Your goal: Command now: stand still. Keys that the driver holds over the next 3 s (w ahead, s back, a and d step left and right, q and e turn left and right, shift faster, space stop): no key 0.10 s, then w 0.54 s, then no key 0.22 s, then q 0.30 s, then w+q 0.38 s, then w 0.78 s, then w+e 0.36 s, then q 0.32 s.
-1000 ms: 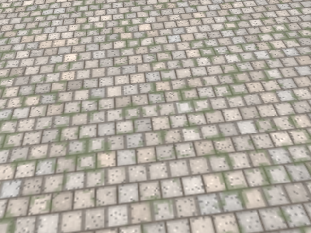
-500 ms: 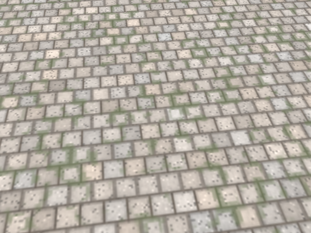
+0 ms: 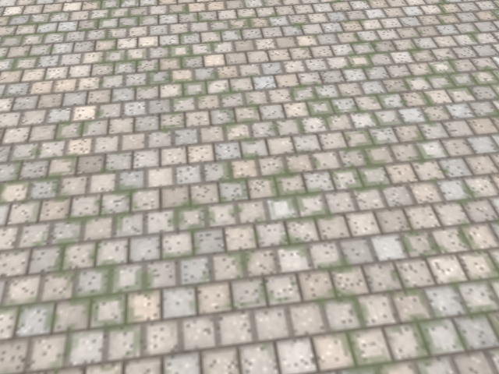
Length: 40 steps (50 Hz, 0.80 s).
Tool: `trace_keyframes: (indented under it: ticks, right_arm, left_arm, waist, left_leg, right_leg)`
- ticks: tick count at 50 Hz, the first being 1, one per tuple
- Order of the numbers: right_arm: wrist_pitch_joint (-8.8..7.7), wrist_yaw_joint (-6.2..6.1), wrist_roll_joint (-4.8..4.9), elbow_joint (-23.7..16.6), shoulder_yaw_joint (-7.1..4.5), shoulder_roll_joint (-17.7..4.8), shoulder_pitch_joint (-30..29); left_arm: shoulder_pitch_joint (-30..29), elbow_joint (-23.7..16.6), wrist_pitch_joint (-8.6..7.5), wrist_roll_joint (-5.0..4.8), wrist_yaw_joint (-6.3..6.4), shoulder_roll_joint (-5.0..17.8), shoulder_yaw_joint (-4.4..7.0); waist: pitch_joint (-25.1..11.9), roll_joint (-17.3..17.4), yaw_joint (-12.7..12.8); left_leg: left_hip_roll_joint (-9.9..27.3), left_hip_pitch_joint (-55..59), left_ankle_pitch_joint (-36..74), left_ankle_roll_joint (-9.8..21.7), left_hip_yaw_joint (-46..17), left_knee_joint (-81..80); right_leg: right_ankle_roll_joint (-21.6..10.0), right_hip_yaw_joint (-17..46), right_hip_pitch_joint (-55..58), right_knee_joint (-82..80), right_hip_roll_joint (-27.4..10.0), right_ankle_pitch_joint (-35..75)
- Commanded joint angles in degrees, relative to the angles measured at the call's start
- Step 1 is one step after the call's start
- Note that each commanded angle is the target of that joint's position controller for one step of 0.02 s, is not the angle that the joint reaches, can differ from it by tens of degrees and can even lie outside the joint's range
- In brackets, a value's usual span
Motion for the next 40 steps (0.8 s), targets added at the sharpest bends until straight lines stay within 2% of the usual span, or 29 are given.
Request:
trace_keyframes:
  ticks: [1, 5, 6, 8, 9, 11, 12, 13, 14, 15, 16, 17, 18, 19, 20, 21, 22, 23, 24, 25, 27, 30, 32, 35, 37, 38, 39, 40]
  right_arm:
    - [-0.21, -0.46, 0.09, -1.1, -1.11, -5.7, -0.1]
    - [0.06, -0.71, 0.13, 0.5, -1.16, -5.8, -0.4]
    - [0.16, -0.72, 0.17, 1.5, -1.05, -5.3, 0.6]
    - [0.25, -0.65, 0.66, 2.3, -1.31, -5.3, 0.3]
    - [-0.17, -0.55, 0.69, 1.8, -1.32, -5.3, -1.2]
    - [-2.07, 0.11, 1.33, 0.1, -1.02, -4.0, -4.6]
    - [-3.12, 0.56, 1.59, -0.5, -0.87, -3.5, -5.9]
    - [-4.03, 1.05, 1.83, -0.6, -1.00, -3.9, -5.7]
    - [-4.72, 1.56, 2.02, -0.3, -1.10, -4.0, -4.5]
    - [-5.20, 1.98, 2.15, 0.9, -1.29, -4.0, -1.4]
    - [-5.31, 2.10, 2.06, 3.7, -1.92, -4.5, 4.5]
    - [-5.16, 2.04, 1.54, 6.3, -3.01, -6.5, 11.0]
    - [-5.31, 1.92, 1.40, 7.9, -4.59, -11.8, 18.6]
    - [-5.95, 2.72, 0.87, 8.6, -4.27, -13.2, 23.1]
    - [-6.70, 2.69, 0.41, 7.5, -2.69, -9.2, 17.7]
    - [-7.17, 2.77, 0.45, 5.9, -1.94, -6.6, 13.5]
    - [-7.32, 2.98, 0.42, 5.0, -1.66, -6.4, 11.0]
    - [-7.23, 3.12, 0.38, 4.6, -1.17, -5.5, 10.1]
    - [-6.81, 3.05, 0.13, 4.9, -0.66, -4.2, 11.0]
    - [-6.44, 2.82, -0.03, 5.4, -0.44, -3.9, 12.8]
    - [-5.89, 2.03, -0.08, 6.0, -0.40, -5.2, 15.3]
    - [-5.33, 0.93, -0.32, 5.5, -0.48, -7.0, 15.4]
    - [-5.28, 0.59, -0.22, 5.6, -0.63, -7.6, 16.8]
    - [-4.70, 0.33, 0.06, 6.7, -0.67, -7.3, 18.6]
    - [-4.18, 0.21, 0.06, 6.7, -0.99, -7.9, 17.7]
    - [-3.96, 0.08, -0.01, 6.3, -1.22, -8.4, 16.3]
    - [-3.60, 0.00, 0.03, 5.7, -1.35, -8.6, 14.6]
    - [-3.36, 0.20, -0.02, 5.2, -1.22, -8.4, 13.8]
  left_arm:
    - [2.4, -0.6, -0.22, -0.02, 0.15, 6.6, 1.27]
    - [2.3, 0.5, -0.05, 0.02, 0.15, 6.3, 1.17]
    - [3.7, 1.4, 0.05, -0.08, 0.17, 5.8, 1.13]
    - [4.0, 1.6, 0.29, -0.76, 0.28, 7.7, 1.80]
    - [4.3, 1.3, 0.07, -0.99, 0.35, 8.7, 2.13]
    - [6.7, 1.5, -1.23, -1.66, 0.33, 12.0, 3.16]
    - [6.8, 1.5, -2.05, -1.73, 0.27, 12.2, 3.38]
    - [6.1, 1.3, -2.79, -1.52, 0.15, 11.3, 3.24]
    - [5.1, 0.9, -3.20, -1.61, -0.07, 10.6, 3.16]
    - [3.1, 0.4, -3.20, -1.98, -0.33, 10.4, 3.13]
    - [0.8, -0.4, -3.02, -2.04, -0.60, 10.2, 3.07]
    - [-1.3, -1.5, -3.17, -1.70, -0.73, 9.7, 2.87]
    - [-3.0, -3.6, -3.64, -1.35, -0.70, 6.2, 1.90]
    - [-3.4, -5.3, -4.66, -1.51, -0.51, 5.2, 1.70]
    - [-2.6, -5.0, -5.26, -2.79, -0.88, 7.1, 2.28]
    - [-1.6, -4.3, -5.64, -3.28, -1.41, 7.3, 2.31]
    - [-1.4, -3.9, -5.86, -2.93, -1.48, 7.1, 2.53]
    - [-2.4, -3.9, -5.84, -2.31, -1.52, 7.8, 3.03]
    - [-2.5, -3.9, -5.60, -1.86, -1.80, 7.7, 3.30]
    - [-2.6, -3.9, -5.27, -1.67, -2.13, 6.6, 3.23]
    - [-5.6, -5.2, -4.60, -1.33, -2.42, 5.0, 2.93]
    - [-13.6, -8.6, -4.41, -1.29, -2.49, 3.4, 2.00]
    - [-17.6, -10.1, -4.53, -1.52, -2.87, 3.3, 1.56]
    - [-20.9, -11.7, -4.89, -1.43, -3.65, 3.5, 1.23]
    - [-18.9, -11.8, -5.15, -1.41, -4.07, 5.3, 1.76]
    - [-15.3, -10.8, -5.27, -1.18, -4.06, 7.1, 2.46]
    - [-8.6, -8.6, -5.41, -0.87, -3.92, 8.9, 3.38]
    - [-1.5, -6.2, -5.36, -0.52, -3.56, 10.7, 4.28]
  waist:
    - [-2.9, -0.2, 0.1]
    - [-2.4, -0.4, 0.1]
    - [-3.7, -0.7, 0.2]
    - [-0.3, -3.4, 0.5]
    - [2.9, -5.1, 1.1]
    - [8.2, -10.1, 2.5]
    - [10.3, -10.5, 2.5]
    - [10.7, -10.0, 1.8]
    - [9.9, -9.6, 0.7]
    - [8.4, -8.8, -1.4]
    - [5.8, -7.4, -4.0]
    - [2.9, -4.3, -6.4]
    - [0.0, 10.4, -8.7]
    - [-3.4, 17.9, -9.0]
    - [0.0, 9.6, -5.5]
    - [2.3, 6.4, -3.6]
    - [2.8, 3.8, -2.3]
    - [3.3, 3.0, -1.9]
    - [2.5, 4.0, -1.7]
    - [1.9, 4.8, -1.8]
    - [2.2, 3.8, -2.2]
    - [4.5, 3.2, -3.3]
    - [5.4, 4.2, -4.3]
    - [6.6, 4.3, -4.2]
    - [3.7, 5.9, -1.8]
    - [0.8, 6.9, 0.5]
    - [-3.3, 7.4, 3.9]
    - [-7.3, 6.1, 7.5]
  left_leg:
    - [1.8, 5.7, 17.1, 1.9, -1.8, -2.2]
    - [1.8, 6.1, 16.6, 1.7, -1.8, -2.6]
    - [0.9, 6.5, 10.6, 1.8, -0.8, -2.3]
    - [-2.1, 1.7, -10.2, 2.1, 2.2, 1.3]
    - [-2.6, -3.2, -15.7, 2.2, 2.6, 3.5]
    - [-2.0, -12.3, -13.1, 2.8, 3.5, 11.9]
    - [0.2, -14.7, -11.8, 3.6, 1.4, 14.3]
    - [1.5, -16.3, -12.7, 4.5, 0.3, 14.4]
    - [2.1, -15.1, -13.4, 5.2, 0.3, 11.2]
    - [1.6, -8.6, -10.8, 5.7, 1.6, 4.8]
    - [-0.8, 3.2, -5.3, 5.5, 3.6, -0.3]
    - [-0.7, 13.5, -1.6, 5.4, 1.0, -1.6]
    - [10.2, 21.8, -8.6, 10.5, -18.7, -11.3]
    - [20.6, 27.1, -9.6, 17.2, -40.9, -19.8]
    - [22.1, 24.4, -10.0, 17.0, -38.9, -19.0]
    - [19.5, 21.8, -7.2, 14.8, -31.4, -18.7]
    - [17.4, 20.1, -4.0, 12.9, -25.4, -19.3]
    - [15.5, 19.0, 3.2, 11.2, -20.1, -19.7]
    - [13.3, 18.0, 9.4, 10.0, -15.3, -19.8]
    - [12.2, 17.8, 14.6, 9.8, -12.6, -19.9]
    - [11.6, 17.6, 20.7, 10.5, -9.6, -20.7]
    - [10.7, 13.9, 20.5, 10.4, -6.6, -23.0]
    - [10.2, 12.0, 18.6, 10.1, -5.0, -24.6]
    - [10.5, 12.4, 29.8, 9.2, -2.5, -21.8]
    - [11.4, 15.6, 39.6, 7.8, -1.9, -17.1]
    - [11.5, 17.4, 46.0, 6.8, -2.0, -13.1]
    - [10.7, 18.1, 51.1, 5.8, -1.7, -6.5]
    - [8.2, 15.8, 50.1, 3.8, -0.6, 3.1]
  right_leg:
    - [-1.1, 1.9, -2.5, -4.9, -2.1, 19.0]
    - [-1.0, 1.5, -2.4, -5.5, -1.9, 18.4]
    - [-1.3, 1.0, -1.7, -6.2, -1.4, 12.1]
    - [-4.4, 3.6, -4.1, -8.2, -2.3, -9.1]
    - [-6.5, 7.7, -5.2, -10.8, -5.0, -18.7]
    - [-12.0, 20.7, -3.9, -18.0, -14.6, -28.0]
    - [-13.8, 24.8, -4.2, -19.4, -17.8, -25.6]
    - [-14.0, 24.9, -2.6, -18.7, -18.7, -20.2]
    - [-13.0, 22.4, -1.5, -17.1, -18.0, -15.2]
    - [-11.2, 18.2, -3.3, -14.9, -15.9, -11.5]
    - [-9.1, 12.9, -8.5, -11.8, -12.2, -7.0]
    - [-6.8, 7.7, -13.8, -4.1, -8.0, 2.0]
    - [-2.0, -2.0, -23.1, 16.3, 0.1, 3.8]
    - [-0.8, 1.1, -31.9, 32.0, 4.1, -12.3]
    - [-2.2, 5.9, -36.5, 40.3, 0.2, -11.3]
    - [-3.7, 6.0, -37.3, 41.7, -2.4, -5.4]
    - [-4.5, 4.8, -37.2, 40.0, -4.6, 0.1]
    - [-4.6, 3.9, -36.3, 37.0, -6.1, 4.0]
    - [-4.3, 2.7, -33.9, 34.8, -6.8, 6.3]
    - [-3.6, 1.5, -32.8, 33.1, -6.8, 7.6]
    - [-1.8, -0.3, -33.9, 29.0, -6.5, 10.0]
    - [-0.2, -1.7, -32.9, 16.2, -5.3, 16.1]
    - [-0.2, -3.0, -29.5, 9.4, -3.8, 20.3]
    - [-1.3, -4.0, -24.8, 3.1, -1.6, 23.0]
    - [-3.2, -3.0, -20.2, 1.2, -0.4, 22.8]
    - [-4.3, -2.8, -16.1, 1.1, 0.8, 22.1]
    - [-5.5, -3.3, -9.0, 0.3, 2.3, 22.8]
    - [-6.9, -3.2, 0.5, -2.6, 1.9, 28.9]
